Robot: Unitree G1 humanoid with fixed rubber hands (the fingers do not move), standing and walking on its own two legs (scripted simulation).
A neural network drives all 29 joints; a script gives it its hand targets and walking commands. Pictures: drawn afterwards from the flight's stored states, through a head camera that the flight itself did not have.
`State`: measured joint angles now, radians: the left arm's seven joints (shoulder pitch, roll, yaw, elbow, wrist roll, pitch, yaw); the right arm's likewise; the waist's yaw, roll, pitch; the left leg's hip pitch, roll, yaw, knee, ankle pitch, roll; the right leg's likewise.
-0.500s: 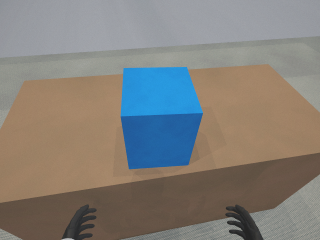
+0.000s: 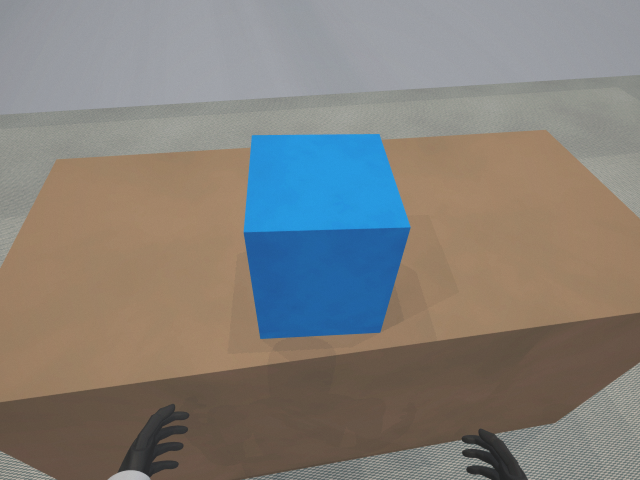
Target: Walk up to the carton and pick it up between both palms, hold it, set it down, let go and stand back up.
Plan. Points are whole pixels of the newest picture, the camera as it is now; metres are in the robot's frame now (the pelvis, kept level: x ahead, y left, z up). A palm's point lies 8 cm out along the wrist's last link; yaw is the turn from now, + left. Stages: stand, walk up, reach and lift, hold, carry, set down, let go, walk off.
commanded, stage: stand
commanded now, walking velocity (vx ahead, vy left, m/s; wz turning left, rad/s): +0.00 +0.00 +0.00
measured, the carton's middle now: (318, 238) +0.48 +0.00 +0.02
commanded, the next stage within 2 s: none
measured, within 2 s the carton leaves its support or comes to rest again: neither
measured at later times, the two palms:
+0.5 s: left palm out of the picture +0.02 +0.27 -0.13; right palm out of the picture +0.10 -0.23 -0.11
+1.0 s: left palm out of the picture -0.02 +0.26 -0.14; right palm out of the picture +0.09 -0.24 -0.12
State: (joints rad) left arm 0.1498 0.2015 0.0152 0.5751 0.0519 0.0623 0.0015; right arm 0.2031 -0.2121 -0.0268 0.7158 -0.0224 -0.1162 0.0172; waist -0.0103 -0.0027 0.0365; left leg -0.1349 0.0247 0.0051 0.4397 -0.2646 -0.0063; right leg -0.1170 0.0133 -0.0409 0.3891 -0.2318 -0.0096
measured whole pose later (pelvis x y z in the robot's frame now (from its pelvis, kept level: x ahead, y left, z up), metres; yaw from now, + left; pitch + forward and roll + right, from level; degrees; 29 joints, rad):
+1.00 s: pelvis -0.01 +0.00 -0.01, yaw +11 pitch +1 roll -1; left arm 0.30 0.24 0.04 0.89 0.02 0.03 0.02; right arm 0.38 -0.22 -0.02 0.75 -0.03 0.00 -0.02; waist 0.02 0.00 -0.02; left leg -0.31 -0.04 -0.17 0.56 -0.27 -0.01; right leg -0.20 -0.04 -0.20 0.48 -0.30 -0.01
